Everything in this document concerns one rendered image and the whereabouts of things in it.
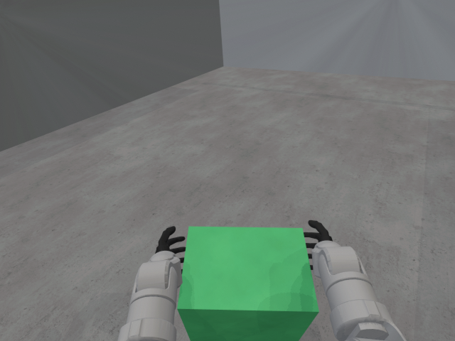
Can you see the carton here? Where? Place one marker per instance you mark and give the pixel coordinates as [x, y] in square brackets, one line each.
[246, 284]

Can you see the left robot hand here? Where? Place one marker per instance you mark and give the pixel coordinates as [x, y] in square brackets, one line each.
[165, 243]

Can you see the left robot forearm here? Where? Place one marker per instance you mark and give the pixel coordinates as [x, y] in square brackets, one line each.
[153, 301]

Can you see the right robot forearm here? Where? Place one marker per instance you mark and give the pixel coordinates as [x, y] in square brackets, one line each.
[355, 309]

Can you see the right robot hand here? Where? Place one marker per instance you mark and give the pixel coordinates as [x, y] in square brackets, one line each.
[321, 236]

